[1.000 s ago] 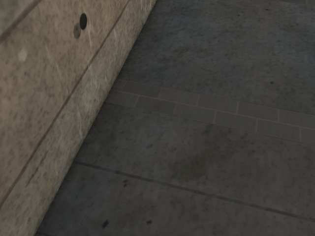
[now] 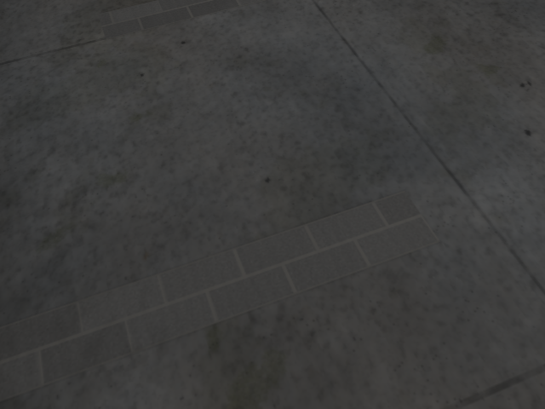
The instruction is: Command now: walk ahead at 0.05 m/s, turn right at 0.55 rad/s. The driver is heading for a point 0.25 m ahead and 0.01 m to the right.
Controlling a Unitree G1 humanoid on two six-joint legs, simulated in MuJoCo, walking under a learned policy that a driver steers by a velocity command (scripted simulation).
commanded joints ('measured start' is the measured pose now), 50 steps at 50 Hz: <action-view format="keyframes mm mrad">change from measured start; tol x16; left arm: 1 33 158 44 -43 2 -13 1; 50 117 21 -45 371 -5 -24 53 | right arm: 1 108 -82 -26 -23 7 11 -1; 50 69 -1 50 349 25 -15 -5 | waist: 1 -18 -66 -167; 14 -1 -111 -98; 18 12 204 7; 50 -12 -23 5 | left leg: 1 3 -11 -13 -49 36 -16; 11 131 -28 -4 -249 -2 -9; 15 369 -58 25 -640 130 30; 18 137 320 -388 -909 185 193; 26 396 147 -138 -707 768 148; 33 326 36 -75 -727 384 45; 50 331 36 -50 -721 279 14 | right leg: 1 162 -258 293 -157 229 -120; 14 38 -224 368 -163 -167 -82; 18 4 10 75 201 -358 59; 26 108 -76 -7 66 -221 101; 30 344 -189 108 -29 174 86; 50 177 -169 132 -144 -30 30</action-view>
